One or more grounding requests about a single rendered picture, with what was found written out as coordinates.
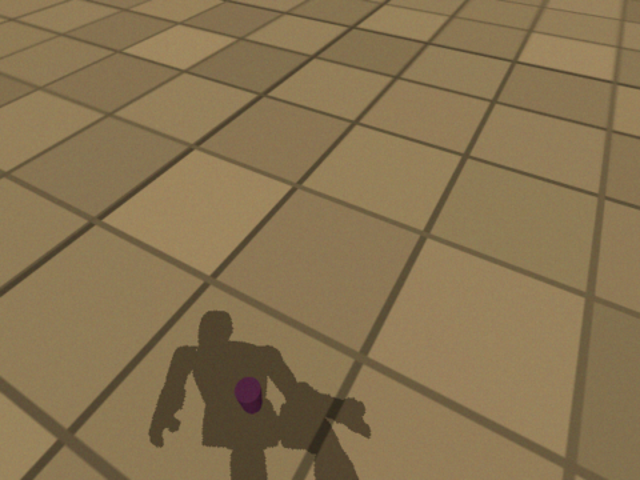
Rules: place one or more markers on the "cup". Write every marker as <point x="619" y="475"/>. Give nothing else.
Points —
<point x="248" y="394"/>

